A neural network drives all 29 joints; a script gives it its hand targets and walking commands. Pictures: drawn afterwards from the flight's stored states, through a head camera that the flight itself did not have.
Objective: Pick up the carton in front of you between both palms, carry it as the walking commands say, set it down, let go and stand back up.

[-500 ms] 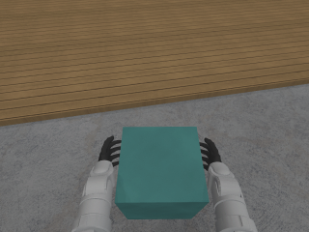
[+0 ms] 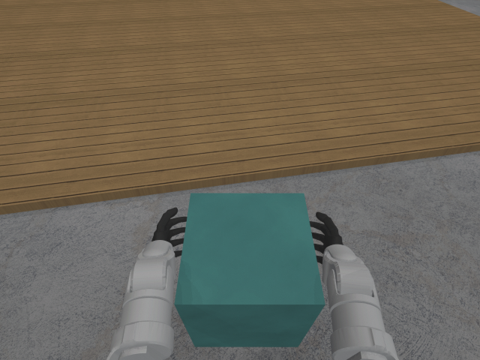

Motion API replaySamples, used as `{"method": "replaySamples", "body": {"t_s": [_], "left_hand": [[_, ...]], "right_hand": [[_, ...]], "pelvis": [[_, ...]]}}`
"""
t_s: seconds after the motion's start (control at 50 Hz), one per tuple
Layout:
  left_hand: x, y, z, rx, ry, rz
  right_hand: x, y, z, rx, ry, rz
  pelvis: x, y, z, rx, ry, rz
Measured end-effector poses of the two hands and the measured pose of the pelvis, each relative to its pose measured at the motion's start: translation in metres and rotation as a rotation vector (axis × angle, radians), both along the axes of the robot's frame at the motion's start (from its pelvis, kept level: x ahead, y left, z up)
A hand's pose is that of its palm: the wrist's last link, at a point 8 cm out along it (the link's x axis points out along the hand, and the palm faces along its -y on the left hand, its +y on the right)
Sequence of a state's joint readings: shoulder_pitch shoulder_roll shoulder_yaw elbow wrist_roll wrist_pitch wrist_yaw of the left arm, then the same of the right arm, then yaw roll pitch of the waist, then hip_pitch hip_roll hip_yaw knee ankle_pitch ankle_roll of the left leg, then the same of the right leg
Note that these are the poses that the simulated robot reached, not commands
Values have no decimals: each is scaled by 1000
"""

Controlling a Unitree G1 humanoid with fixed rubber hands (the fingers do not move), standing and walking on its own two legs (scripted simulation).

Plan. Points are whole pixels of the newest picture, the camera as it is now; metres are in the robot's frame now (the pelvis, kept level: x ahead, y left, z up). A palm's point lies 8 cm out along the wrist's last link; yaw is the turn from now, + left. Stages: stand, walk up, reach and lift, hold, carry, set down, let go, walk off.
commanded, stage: reach and lift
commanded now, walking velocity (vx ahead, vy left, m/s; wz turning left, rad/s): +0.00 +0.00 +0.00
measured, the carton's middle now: (246, 273) +0.29 +0.00 -0.05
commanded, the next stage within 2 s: hold in 0.64 s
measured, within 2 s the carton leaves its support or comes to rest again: neither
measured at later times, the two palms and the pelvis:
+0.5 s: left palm (162, 241) +0.31 +0.15 +0.04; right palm (332, 245) +0.30 -0.15 +0.04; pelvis +0.02 +0.00 +0.01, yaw +0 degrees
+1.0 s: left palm (158, 241) +0.30 +0.15 +0.06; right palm (335, 244) +0.29 -0.15 +0.05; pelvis +0.01 +0.00 +0.01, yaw +0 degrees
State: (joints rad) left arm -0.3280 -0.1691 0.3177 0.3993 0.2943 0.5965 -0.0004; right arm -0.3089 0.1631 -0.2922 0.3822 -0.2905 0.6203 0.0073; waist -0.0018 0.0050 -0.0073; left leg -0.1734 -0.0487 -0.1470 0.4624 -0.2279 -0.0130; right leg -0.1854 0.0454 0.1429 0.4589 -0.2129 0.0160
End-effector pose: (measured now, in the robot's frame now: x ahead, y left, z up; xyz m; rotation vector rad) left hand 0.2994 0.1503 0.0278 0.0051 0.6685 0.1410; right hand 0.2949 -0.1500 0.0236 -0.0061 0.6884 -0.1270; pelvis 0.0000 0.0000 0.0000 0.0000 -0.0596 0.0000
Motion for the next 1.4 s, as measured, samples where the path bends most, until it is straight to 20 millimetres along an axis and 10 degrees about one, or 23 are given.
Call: {"method": "replaySamples", "body": {"t_s": [1.4], "left_hand": [[0,1,31,14,-18,-3]], "right_hand": [[3,0,31,-16,-19,15]], "pelvis": [[9,-2,6,-1,-63,6]]}}
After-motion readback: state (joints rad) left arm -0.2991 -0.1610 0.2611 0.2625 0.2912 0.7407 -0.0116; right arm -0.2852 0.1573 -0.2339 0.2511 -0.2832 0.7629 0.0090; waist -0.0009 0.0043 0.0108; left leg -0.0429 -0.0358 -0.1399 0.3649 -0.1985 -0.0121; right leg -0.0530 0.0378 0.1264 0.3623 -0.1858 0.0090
